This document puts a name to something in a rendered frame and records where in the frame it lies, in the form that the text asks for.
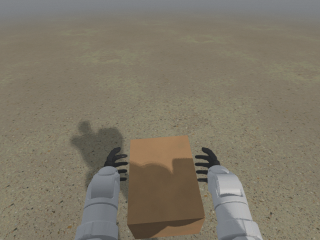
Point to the robot left hand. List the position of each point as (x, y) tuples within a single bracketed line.
[(112, 157)]

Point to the right robot forearm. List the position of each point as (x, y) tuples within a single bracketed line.
[(231, 207)]

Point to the carton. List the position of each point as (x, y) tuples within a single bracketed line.
[(164, 197)]

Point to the left robot forearm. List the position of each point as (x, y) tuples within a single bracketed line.
[(100, 207)]

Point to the robot right hand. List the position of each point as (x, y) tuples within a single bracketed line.
[(211, 158)]

